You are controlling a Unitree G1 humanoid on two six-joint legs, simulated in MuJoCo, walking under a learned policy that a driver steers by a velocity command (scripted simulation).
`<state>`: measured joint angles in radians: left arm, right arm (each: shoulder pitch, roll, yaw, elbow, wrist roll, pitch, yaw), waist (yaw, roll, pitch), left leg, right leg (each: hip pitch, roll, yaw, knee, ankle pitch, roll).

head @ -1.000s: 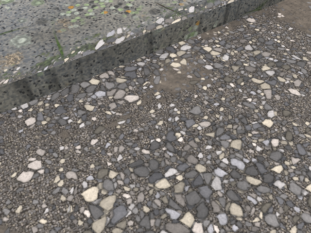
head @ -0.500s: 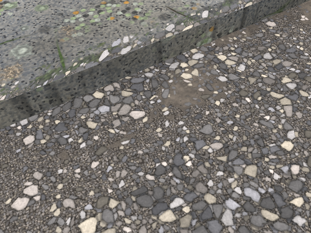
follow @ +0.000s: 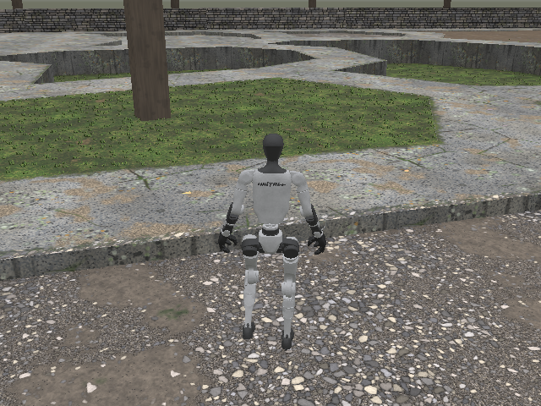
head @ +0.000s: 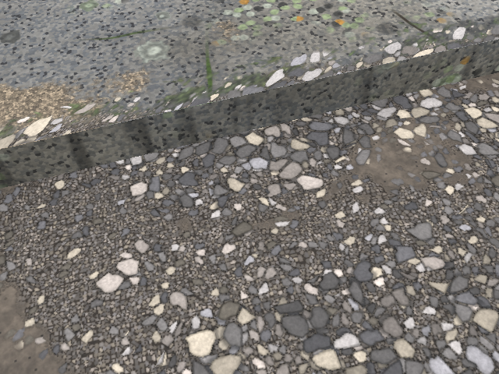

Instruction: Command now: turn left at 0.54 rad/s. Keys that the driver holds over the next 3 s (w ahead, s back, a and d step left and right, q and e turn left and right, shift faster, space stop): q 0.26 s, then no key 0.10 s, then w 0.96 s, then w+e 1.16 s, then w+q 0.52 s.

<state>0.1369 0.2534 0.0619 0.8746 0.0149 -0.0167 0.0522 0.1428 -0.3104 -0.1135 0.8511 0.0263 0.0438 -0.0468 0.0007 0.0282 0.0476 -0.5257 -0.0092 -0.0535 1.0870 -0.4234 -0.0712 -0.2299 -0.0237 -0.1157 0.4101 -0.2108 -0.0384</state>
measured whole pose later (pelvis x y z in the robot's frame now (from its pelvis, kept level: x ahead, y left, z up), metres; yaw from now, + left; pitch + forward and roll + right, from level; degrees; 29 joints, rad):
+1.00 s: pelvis +0.18 +0.04 +0.00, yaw +14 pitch +2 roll +0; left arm 0.32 0.24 0.04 0.92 0.00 -0.10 -0.02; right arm 0.25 -0.30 -0.07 0.79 0.01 -0.08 0.01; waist 0.03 0.05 -0.01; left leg -0.58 0.07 -0.02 1.03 -0.23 0.03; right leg -0.13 0.03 -0.04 0.33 -0.24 -0.05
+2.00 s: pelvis +0.73 +0.14 +0.00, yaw -6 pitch +1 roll +0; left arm 0.27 0.29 0.07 0.83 0.01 -0.03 -0.02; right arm 0.20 -0.27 -0.03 0.79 -0.05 -0.05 0.02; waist 0.00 0.03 0.07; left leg -0.50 0.10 -0.01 1.13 -0.32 -0.01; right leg -0.25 0.12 0.00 0.41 -0.17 -0.12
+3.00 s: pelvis +1.16 +0.06 +0.00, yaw -15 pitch +2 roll +0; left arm 0.37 0.23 0.03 0.92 0.04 -0.08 0.00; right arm 0.27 -0.21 -0.05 0.78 -0.02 0.03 -0.02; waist -0.01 0.04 -0.04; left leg -0.86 0.00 0.02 1.97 -0.42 0.07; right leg -0.22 0.00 -0.17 0.43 -0.25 -0.06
